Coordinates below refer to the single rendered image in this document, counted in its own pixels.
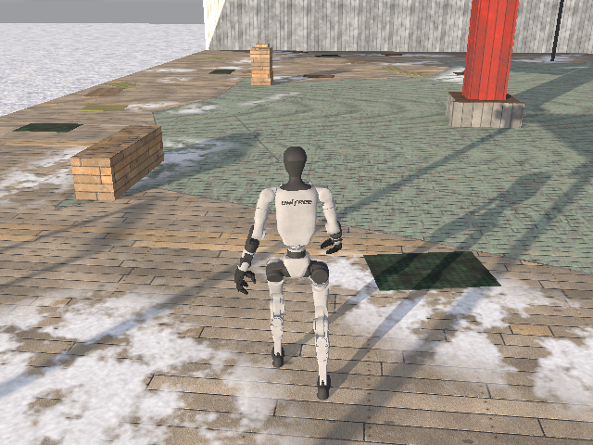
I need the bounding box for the left robot upper arm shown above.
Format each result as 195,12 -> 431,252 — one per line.
251,187 -> 277,240

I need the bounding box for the humanoid robot torso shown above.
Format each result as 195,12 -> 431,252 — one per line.
274,182 -> 318,278

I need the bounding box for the left robot forearm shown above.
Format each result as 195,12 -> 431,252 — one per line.
237,225 -> 259,272

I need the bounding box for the robot left hand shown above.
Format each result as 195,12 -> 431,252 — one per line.
234,267 -> 256,295

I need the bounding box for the right robot forearm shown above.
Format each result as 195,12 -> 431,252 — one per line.
330,221 -> 343,245

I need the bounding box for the robot right hand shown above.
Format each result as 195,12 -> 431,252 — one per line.
321,238 -> 342,254

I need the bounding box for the robot right foot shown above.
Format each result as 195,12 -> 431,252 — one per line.
317,375 -> 331,400

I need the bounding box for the right robot upper arm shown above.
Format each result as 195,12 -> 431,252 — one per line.
314,185 -> 340,235

